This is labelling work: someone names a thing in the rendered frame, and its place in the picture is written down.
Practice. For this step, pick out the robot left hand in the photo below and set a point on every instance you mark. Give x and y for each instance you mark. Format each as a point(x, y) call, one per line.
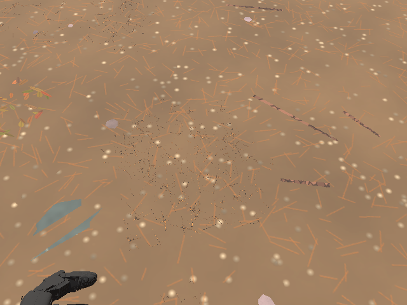
point(58, 285)

